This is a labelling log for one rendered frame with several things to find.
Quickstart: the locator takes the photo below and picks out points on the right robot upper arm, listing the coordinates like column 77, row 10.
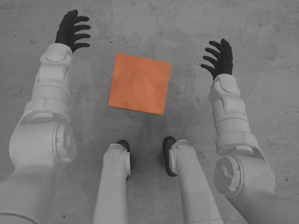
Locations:
column 249, row 185

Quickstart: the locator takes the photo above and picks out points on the left robot upper arm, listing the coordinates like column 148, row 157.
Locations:
column 39, row 152

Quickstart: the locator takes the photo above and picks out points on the robot left hand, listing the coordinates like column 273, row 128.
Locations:
column 67, row 28

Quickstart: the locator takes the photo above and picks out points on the right robot forearm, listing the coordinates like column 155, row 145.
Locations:
column 231, row 120

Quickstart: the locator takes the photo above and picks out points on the left robot forearm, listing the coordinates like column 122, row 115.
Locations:
column 52, row 89

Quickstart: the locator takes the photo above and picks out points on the robot right hand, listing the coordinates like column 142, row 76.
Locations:
column 224, row 62

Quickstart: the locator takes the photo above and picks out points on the robot left shin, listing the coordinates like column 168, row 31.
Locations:
column 113, row 146

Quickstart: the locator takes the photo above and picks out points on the carton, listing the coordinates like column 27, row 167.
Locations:
column 139, row 84

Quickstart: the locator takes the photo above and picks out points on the robot left foot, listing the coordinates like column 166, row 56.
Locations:
column 126, row 146

